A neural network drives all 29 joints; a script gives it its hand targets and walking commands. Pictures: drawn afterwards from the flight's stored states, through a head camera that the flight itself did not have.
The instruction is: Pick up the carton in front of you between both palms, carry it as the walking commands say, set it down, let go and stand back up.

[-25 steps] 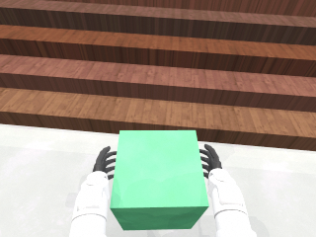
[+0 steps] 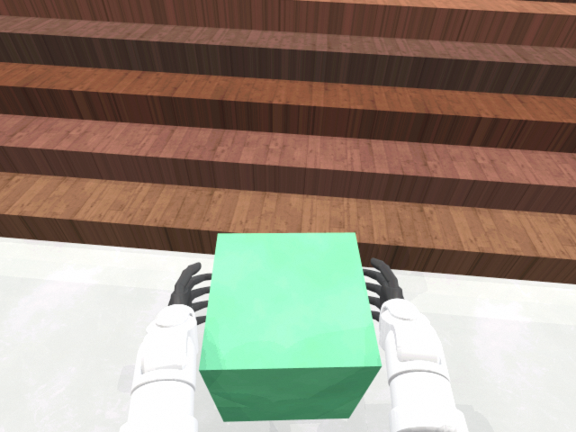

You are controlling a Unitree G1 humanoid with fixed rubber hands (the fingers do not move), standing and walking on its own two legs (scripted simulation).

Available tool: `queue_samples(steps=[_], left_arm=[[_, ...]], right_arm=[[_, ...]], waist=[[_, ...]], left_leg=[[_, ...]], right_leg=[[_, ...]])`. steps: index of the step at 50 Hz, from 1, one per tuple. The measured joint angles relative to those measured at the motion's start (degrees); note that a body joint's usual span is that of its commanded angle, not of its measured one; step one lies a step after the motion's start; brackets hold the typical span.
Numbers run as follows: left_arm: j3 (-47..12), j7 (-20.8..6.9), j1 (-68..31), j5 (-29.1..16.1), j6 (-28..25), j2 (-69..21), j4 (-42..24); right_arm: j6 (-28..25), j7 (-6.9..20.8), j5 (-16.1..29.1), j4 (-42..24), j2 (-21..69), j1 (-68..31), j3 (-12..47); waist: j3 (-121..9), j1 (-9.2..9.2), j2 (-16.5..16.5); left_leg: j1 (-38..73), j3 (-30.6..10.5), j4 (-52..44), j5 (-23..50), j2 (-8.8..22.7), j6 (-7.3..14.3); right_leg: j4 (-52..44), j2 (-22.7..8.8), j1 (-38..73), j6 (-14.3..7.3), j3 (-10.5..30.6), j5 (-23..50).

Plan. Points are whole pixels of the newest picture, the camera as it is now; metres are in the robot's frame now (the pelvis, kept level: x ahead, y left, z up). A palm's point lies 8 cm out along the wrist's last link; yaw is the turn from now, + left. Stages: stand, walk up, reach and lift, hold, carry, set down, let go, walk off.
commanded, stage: reach and lift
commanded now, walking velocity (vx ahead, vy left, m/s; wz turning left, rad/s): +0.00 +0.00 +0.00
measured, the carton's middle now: (286, 330) +0.31 +0.00 -0.04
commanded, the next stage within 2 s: hold in 0.56 s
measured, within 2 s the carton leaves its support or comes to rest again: neither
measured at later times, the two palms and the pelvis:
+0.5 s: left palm (182, 307) +0.31 +0.15 +0.04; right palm (392, 302) +0.31 -0.15 +0.04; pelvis +0.02 +0.00 +0.01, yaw +0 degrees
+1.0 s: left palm (178, 311) +0.29 +0.15 +0.05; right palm (397, 305) +0.30 -0.15 +0.06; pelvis +0.00 +0.00 +0.00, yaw +0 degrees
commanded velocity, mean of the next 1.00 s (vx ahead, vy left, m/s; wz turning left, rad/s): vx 0.00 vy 0.00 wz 0.00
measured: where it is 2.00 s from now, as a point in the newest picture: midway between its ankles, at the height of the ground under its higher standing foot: outside the picture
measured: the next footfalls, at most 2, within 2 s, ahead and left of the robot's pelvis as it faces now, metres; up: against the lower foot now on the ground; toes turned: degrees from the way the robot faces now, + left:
none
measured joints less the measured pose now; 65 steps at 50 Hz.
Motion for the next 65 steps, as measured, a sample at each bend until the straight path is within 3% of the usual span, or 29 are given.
queue_samples(steps=[29,36,65], left_arm=[[-5.66,0.87,4.74,-2.14,4.47,1.29,-5.7],[-7.73,1.25,6.82,-3.41,7.08,1.75,-10.28],[-5.21,0.4,3.32,-1.6,8.31,0.95,-7.76]], right_arm=[[4.56,-0.35,1.7,-5.96,-1.39,4.84,5.41],[7.38,-0.89,3.19,-10.44,-1.82,6.69,7.7],[8.34,-0.04,1.52,-8.03,-1.07,3.53,4.77]], waist=[[-0.67,0.08,0.07],[-1.07,-0.02,0.07],[0.31,-0.01,-0.09]], left_leg=[[5.71,0.0,-5.24,0.95,0.05,0.05],[7.54,-0.15,-6.75,1.67,0.21,-0.07],[7.36,0.07,-5.09,1.39,-0.08,0.13]], right_leg=[[-5.0,-0.27,5.58,-0.04,0.1,0.83],[-6.61,-0.2,7.48,-0.12,-0.01,1.6],[-4.93,-0.35,7.25,0.1,0.28,1.33]])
